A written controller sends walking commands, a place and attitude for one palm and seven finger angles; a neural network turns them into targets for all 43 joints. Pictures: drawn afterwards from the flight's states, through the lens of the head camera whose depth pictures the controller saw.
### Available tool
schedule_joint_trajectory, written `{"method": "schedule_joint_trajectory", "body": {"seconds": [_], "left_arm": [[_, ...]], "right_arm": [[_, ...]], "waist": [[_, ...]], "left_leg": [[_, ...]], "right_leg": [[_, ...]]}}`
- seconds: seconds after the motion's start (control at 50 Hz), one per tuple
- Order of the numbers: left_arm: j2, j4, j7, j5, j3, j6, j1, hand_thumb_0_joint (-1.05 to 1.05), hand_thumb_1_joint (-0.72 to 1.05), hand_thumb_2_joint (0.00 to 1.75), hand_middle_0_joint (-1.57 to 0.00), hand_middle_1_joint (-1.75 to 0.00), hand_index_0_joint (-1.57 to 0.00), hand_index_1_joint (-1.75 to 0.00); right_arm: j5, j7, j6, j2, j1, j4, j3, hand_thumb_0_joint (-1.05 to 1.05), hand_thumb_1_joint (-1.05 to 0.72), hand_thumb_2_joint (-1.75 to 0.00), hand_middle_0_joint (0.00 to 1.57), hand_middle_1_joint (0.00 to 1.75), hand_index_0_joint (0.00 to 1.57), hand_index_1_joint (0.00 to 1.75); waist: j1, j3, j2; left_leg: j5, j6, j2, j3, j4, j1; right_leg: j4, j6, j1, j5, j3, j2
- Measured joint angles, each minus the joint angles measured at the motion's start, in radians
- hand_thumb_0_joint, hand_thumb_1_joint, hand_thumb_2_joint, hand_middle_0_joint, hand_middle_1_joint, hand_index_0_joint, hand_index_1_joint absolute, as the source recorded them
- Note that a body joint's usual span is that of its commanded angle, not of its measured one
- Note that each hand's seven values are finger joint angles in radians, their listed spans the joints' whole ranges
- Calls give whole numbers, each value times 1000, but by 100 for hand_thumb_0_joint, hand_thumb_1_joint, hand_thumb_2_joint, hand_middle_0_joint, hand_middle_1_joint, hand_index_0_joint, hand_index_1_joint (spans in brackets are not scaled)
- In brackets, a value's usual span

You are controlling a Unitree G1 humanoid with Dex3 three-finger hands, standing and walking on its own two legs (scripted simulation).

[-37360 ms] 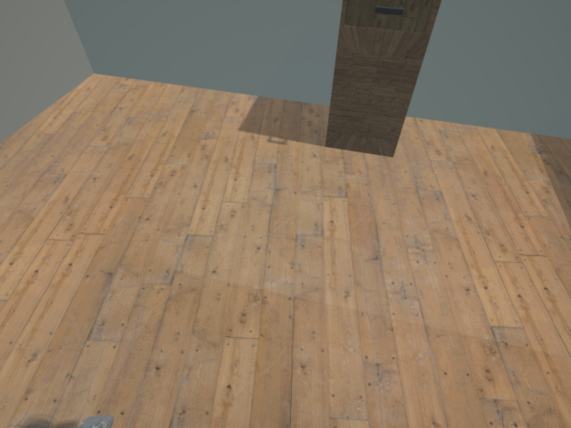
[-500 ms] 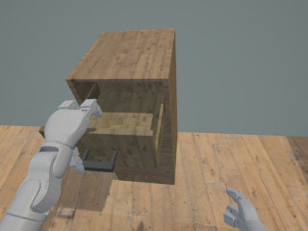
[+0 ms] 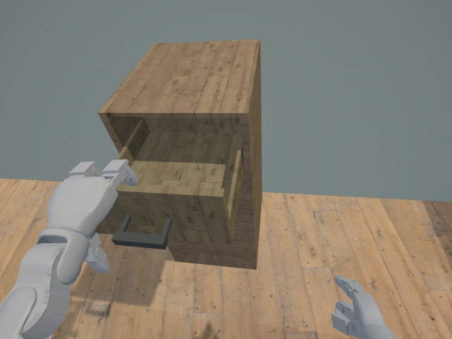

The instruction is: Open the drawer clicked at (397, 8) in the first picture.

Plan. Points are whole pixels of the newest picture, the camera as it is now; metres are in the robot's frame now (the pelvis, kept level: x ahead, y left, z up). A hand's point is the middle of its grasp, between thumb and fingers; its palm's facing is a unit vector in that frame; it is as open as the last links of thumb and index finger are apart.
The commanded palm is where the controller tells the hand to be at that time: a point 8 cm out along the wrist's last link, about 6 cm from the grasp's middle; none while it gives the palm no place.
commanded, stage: draw the hand back to the body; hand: left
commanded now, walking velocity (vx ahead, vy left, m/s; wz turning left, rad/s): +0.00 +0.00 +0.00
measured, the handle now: (143, 230) +0.31 +0.24 -0.01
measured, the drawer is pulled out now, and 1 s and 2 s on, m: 0.24 0.24 0.24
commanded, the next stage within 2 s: step back with the hand held close in 1.26 s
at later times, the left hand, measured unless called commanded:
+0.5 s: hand (96, 217) +0.22 +0.22 +0.17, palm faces +0.39 -0.85 -0.35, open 13.3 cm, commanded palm +0.17 +0.26 +0.19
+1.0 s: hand (68, 238) +0.19 +0.24 +0.17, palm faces +0.42 -0.81 -0.41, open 9.2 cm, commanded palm +0.14 +0.28 +0.18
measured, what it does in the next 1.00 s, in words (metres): stands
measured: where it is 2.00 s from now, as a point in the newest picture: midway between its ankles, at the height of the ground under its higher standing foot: outside the picture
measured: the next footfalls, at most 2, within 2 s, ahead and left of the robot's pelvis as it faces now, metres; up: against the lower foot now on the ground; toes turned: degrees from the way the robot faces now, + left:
none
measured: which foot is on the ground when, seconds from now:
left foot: down 0.00-1.00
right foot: down 0.00-1.00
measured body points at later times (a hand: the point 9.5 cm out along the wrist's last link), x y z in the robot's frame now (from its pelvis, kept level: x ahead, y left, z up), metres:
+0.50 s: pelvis +0.00 -0.01 +0.00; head +0.00 -0.02 +0.45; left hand +0.20 +0.26 +0.19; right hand +0.20 -0.21 -0.08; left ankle -0.02 +0.12 -0.74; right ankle +0.02 -0.10 -0.74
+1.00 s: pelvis +0.01 +0.00 +0.00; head -0.01 -0.02 +0.45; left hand +0.16 +0.28 +0.19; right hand +0.21 -0.21 -0.08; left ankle -0.02 +0.12 -0.74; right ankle +0.02 -0.10 -0.74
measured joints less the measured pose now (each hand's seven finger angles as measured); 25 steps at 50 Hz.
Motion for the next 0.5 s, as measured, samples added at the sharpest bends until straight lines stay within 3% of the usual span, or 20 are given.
{"method": "schedule_joint_trajectory", "body": {"seconds": [0.28,0.32,0.34,0.36,0.38,0.4,0.44,0.5], "left_arm": [[33,-50,8,-30,69,-38,99,0,-50,30,-32,-120,-32,-120],[-21,-48,26,-363,130,-82,113,0,-49,30,-32,-120,-32,-120],[-59,-52,41,-507,162,-109,128,0,-49,31,-32,-119,-32,-119],[-94,-63,57,-618,188,-132,146,0,-48,31,-32,-119,-32,-119],[-125,-79,73,-698,206,-148,160,0,-47,32,-32,-118,-32,-118],[-153,-94,88,-754,216,-164,170,0,-45,32,-32,-117,-31,-117],[-198,-121,117,-825,227,-190,184,-1,-41,34,-32,-115,-31,-114],[-230,-149,142,-872,241,-213,205,-1,-34,37,-31,-110,-30,-110]], "right_arm": [[-6,-6,-12,10,-8,-16,9,1,-90,-90,20,30,20,30],[-5,-19,-46,18,-3,-28,7,1,-90,-90,20,30,20,30],[-7,-29,-71,27,0,-32,11,1,-90,-90,20,30,20,30],[-11,-40,-96,36,7,-34,16,1,-90,-90,20,30,20,30],[-15,-50,-121,45,18,-37,19,1,-90,-90,20,30,20,30],[-20,-58,-144,51,32,-38,22,1,-90,-90,20,30,20,30],[-28,-67,-181,59,62,-35,24,1,-90,-90,20,30,20,30],[-36,-69,-211,62,93,-17,25,1,-90,-90,20,30,20,30]], "waist": [[2,0,-2],[-12,24,-3],[-21,36,-9],[-28,46,-18],[-33,52,-29],[-35,55,-39],[-39,55,-56],[-46,51,-72]], "left_leg": [[-8,-4,4,-5,20,-6],[-11,-3,6,-11,29,3],[-14,-3,9,-12,31,8],[-16,-4,12,-11,32,15],[-18,-6,16,-11,31,22],[-19,-8,18,-11,28,30],[-20,-10,19,-12,20,46],[-21,-12,20,-13,8,65]], "right_leg": [[11,-3,-1,-4,-5,4],[7,-3,16,-3,-12,6],[5,-4,24,-3,-12,8],[1,-5,32,-2,-12,12],[-4,-6,40,-2,-11,15],[-8,-7,48,-1,-12,17],[-16,-8,64,-2,-13,19],[-27,-9,84,-4,-14,20]]}}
